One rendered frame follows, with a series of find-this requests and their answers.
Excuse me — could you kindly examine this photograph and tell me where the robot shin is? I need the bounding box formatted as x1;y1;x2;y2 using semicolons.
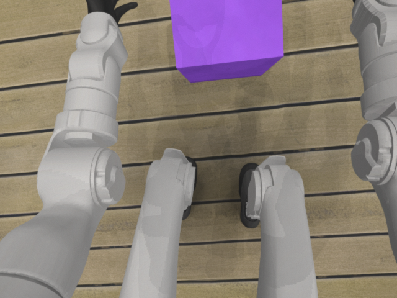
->
246;155;305;220
145;148;189;210

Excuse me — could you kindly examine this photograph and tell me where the right robot shin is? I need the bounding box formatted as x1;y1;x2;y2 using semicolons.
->
246;155;305;220

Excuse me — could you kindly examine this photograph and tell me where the robot left upper arm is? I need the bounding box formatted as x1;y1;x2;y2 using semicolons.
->
0;147;126;298

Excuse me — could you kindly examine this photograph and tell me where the robot right upper arm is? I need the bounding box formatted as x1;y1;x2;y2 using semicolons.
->
351;117;397;263

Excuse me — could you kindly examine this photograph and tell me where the robot left hand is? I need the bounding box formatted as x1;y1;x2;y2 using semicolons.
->
86;0;138;25

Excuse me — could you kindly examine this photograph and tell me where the left robot forearm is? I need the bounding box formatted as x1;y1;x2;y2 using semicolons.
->
37;12;128;196

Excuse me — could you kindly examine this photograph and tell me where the right robot forearm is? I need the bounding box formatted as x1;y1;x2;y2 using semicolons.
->
350;0;397;121

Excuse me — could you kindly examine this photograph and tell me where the carton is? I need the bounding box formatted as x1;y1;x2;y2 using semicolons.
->
169;0;284;83

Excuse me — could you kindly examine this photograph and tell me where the left robot shin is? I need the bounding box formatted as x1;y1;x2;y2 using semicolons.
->
145;148;189;210

